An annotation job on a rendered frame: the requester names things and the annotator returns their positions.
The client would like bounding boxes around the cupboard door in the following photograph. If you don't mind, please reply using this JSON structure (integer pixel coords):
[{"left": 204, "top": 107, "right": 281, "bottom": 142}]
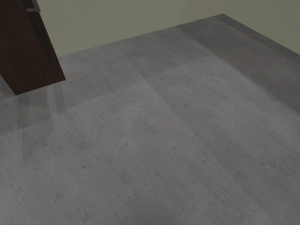
[{"left": 17, "top": 0, "right": 53, "bottom": 71}]

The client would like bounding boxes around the handle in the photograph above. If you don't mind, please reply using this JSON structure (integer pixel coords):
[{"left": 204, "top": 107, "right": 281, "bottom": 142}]
[{"left": 27, "top": 0, "right": 40, "bottom": 12}]

